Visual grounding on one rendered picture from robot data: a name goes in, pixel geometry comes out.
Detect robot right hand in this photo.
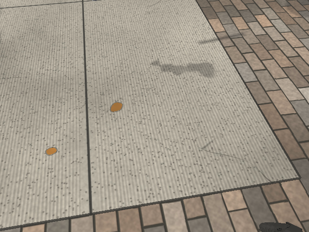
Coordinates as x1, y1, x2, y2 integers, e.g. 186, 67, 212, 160
259, 221, 303, 232

